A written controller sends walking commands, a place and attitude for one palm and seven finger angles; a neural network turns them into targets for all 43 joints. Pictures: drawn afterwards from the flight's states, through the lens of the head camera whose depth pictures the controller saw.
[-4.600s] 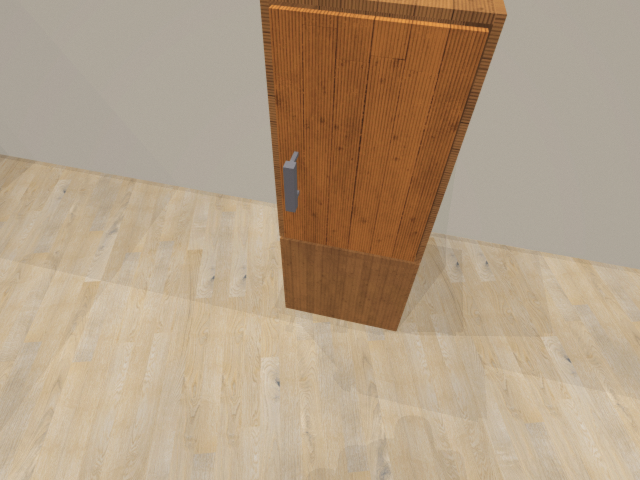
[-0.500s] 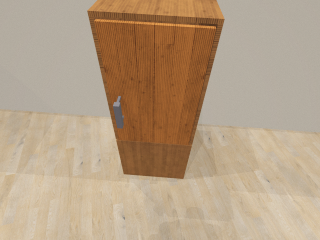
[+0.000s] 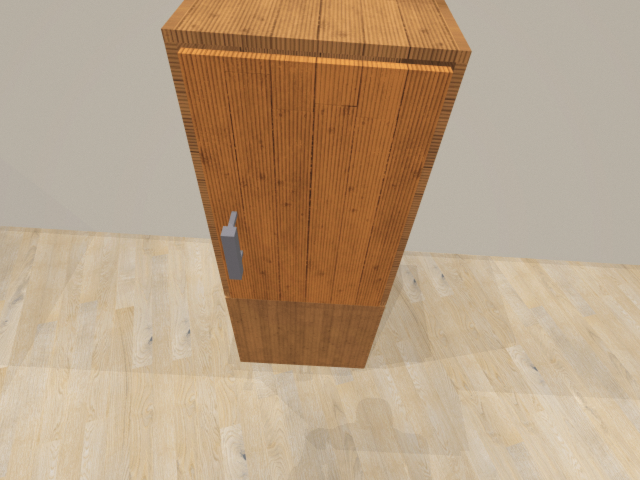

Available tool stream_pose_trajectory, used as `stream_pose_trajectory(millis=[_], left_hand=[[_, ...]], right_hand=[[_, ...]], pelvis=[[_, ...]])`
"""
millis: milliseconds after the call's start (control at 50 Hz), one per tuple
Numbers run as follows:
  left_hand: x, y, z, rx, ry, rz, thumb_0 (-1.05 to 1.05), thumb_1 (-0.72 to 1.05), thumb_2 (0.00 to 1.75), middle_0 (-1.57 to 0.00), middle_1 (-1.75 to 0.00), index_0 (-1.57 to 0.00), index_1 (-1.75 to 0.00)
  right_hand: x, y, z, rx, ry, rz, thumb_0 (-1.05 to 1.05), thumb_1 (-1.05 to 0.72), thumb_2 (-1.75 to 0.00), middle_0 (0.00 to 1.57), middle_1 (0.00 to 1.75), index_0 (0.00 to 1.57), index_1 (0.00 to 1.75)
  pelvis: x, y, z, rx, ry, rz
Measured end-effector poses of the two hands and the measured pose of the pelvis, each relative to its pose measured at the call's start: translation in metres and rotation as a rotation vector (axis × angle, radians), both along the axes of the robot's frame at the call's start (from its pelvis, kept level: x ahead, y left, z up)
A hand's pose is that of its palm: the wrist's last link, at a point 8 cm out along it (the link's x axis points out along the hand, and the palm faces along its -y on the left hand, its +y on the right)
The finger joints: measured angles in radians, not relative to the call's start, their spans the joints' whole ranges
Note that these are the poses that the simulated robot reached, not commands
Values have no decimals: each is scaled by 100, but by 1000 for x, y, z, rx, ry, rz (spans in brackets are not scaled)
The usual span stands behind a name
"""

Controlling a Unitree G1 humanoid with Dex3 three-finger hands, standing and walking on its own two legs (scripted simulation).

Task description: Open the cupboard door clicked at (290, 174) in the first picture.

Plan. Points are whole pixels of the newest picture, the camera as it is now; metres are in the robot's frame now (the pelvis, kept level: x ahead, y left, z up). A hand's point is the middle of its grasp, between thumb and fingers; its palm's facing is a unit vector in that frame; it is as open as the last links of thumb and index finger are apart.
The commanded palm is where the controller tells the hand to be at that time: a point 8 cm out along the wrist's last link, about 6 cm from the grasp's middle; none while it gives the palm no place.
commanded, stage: come to a stop and stand still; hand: left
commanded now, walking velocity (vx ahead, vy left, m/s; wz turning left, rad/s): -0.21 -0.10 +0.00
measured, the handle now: (234, 245) +0.54 +0.18 -0.11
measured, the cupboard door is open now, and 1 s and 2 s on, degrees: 0 0 0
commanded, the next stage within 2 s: look again from close up in 0.88 s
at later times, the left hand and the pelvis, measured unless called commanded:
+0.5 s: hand out of the picture +0.07 +0.15 -0.17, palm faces +0.02 -0.98 -0.22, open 7.4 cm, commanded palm none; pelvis -0.01 -0.03 -0.01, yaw +0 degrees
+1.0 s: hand out of the picture +0.00 +0.20 -0.16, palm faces +0.04 -0.94 -0.32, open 7.4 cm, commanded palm none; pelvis -0.04 -0.04 +0.00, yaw +2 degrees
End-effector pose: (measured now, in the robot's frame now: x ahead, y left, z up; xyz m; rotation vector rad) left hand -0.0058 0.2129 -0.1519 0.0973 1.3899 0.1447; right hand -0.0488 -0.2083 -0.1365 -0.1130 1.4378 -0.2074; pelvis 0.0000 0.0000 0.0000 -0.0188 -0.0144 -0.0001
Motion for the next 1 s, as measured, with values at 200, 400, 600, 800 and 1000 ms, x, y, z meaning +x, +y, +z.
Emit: stream_pose_trajectory(millis=[200, 400, 600, 800, 1000], left_hand=[[68, 17, 6, 81, -107, -39, 1, 92, 90, -20, -30, -20, -30], [78, 3, 7, 87, -202, -80, 1, 91, 90, -20, -30, -20, -30], [46, -12, 11, 73, -242, -70, 1, 90, 90, -20, -30, -20, -30], [17, 19, 25, 153, -211, -46, 1, 90, 90, -21, -30, -20, -30], [-6, 34, 28, 183, -140, -35, 1, 90, 90, -20, -30, -20, -30]], right_hand=[[35, 3, -15, 28, -5, -35, 0, -91, -90, 20, 30, 20, 30], [73, -45, -9, -42, -176, 27, 1, -92, -90, 20, 30, 20, 30], [105, -90, 11, -103, -345, 94, 0, -91, -90, 20, 30, 20, 30], [75, -110, 18, -118, -273, 146, 0, -91, -90, 20, 30, 20, 30], [26, -107, 7, -96, -130, 127, 0, -91, -90, 20, 30, 20, 30]], pelvis=[[9, -3, -6, 9, -1, -7], [-3, -19, -13, 27, -6, -9], [-19, -36, -12, 19, -35, 7], [-36, -42, -3, 22, -40, 22], [-41, -38, 0, 26, -38, 29]])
